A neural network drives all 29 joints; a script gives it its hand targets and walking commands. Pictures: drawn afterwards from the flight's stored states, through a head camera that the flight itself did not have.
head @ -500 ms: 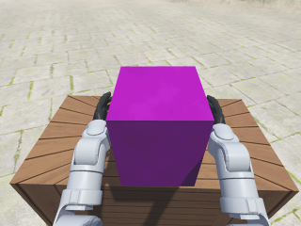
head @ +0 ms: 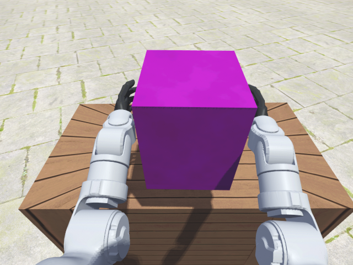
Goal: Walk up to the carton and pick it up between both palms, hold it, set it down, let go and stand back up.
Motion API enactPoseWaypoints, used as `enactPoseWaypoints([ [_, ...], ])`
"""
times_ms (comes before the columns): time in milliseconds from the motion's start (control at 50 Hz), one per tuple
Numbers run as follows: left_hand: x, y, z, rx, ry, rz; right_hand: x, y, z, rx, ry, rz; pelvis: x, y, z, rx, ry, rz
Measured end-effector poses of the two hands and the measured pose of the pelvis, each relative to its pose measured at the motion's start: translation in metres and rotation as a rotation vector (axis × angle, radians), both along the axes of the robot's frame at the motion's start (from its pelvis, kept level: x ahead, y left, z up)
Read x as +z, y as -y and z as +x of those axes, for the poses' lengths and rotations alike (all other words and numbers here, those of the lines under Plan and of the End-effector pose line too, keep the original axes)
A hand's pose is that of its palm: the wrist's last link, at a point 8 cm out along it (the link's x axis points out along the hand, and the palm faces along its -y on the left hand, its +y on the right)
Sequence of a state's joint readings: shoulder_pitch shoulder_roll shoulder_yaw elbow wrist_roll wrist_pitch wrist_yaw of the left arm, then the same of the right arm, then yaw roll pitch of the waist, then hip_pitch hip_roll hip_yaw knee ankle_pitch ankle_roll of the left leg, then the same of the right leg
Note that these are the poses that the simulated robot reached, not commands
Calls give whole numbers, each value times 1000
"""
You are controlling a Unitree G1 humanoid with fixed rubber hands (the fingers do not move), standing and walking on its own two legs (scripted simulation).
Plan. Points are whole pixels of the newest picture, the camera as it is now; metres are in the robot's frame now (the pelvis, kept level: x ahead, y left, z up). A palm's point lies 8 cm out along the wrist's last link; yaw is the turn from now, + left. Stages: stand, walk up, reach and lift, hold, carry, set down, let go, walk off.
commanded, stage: hold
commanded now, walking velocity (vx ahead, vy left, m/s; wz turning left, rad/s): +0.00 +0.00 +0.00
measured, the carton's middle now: (189, 121) +0.41 +0.00 +0.16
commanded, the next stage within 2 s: none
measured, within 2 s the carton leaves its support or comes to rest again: neither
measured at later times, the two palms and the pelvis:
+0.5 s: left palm (118, 137) +0.34 +0.14 +0.18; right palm (259, 140) +0.34 -0.15 +0.17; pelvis +0.01 -0.01 +0.00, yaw +1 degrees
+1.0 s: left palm (121, 123) +0.37 +0.14 +0.19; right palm (258, 125) +0.37 -0.15 +0.18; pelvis +0.00 +0.00 +0.00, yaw -2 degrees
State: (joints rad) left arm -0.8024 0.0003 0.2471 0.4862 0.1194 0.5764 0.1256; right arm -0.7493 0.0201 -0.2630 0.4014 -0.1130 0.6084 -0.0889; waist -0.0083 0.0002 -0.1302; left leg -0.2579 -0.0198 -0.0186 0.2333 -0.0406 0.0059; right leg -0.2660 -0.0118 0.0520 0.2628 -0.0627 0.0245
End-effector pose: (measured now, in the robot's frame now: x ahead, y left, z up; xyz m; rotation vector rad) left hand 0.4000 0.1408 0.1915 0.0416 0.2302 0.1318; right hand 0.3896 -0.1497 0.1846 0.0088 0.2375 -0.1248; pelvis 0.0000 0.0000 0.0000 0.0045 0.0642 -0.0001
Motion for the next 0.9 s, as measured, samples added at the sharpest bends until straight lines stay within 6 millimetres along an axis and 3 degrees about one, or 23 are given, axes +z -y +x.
enactPoseWaypoints([
  [160,-23,5,1,9,-35,-5,-16,5,5,16,-34,-29,5,6,24,-7,18,-2],
  [320,-11,-2,-37,44,43,-28,-1,-2,-22,50,44,-30,7,13,36,-3,86,-4],
  [440,-17,-4,-59,40,-29,-24,-13,-5,-45,40,-33,7,6,14,24,13,139,-2],
  [520,-14,-2,-54,14,-51,-4,-15,-2,-47,19,-56,1,4,14,8,18,127,-2],
  [640,16,5,-34,-33,41,12,13,5,-39,-18,35,-29,2,10,-10,0,66,-2],
  [700,21,7,-25,-38,42,-4,20,7,-32,-27,36,-32,1,8,-10,-12,53,-3],
  [900,-23,5,-23,-7,-50,-21,-18,5,-23,-13,-50,-5,3,3,0,-30,47,0],
])
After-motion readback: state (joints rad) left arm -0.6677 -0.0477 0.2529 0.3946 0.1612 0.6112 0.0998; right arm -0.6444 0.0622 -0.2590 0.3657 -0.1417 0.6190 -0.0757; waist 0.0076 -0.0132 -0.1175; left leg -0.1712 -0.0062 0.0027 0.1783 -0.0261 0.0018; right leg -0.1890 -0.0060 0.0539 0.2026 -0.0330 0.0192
